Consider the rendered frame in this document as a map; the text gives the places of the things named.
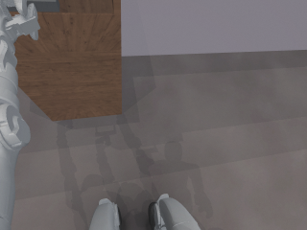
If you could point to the robot right shin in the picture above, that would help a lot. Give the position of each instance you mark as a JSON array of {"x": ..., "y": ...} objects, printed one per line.
[{"x": 157, "y": 227}]

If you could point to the right robot thigh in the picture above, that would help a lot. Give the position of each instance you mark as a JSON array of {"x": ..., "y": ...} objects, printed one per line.
[{"x": 170, "y": 213}]

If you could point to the left robot forearm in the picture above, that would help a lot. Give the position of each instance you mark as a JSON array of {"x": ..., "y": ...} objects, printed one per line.
[{"x": 8, "y": 74}]

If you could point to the left robot hand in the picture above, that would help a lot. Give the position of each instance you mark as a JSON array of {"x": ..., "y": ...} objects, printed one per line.
[{"x": 24, "y": 23}]

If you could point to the cabinet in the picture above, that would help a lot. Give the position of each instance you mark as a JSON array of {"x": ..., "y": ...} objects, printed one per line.
[{"x": 74, "y": 69}]

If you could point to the robot left upper arm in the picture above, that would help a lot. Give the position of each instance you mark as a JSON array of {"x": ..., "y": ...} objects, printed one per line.
[{"x": 14, "y": 135}]

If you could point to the handle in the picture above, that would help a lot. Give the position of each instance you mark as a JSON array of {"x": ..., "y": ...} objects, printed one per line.
[{"x": 41, "y": 5}]

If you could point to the drawer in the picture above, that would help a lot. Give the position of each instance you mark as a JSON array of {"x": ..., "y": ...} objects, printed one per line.
[{"x": 83, "y": 6}]

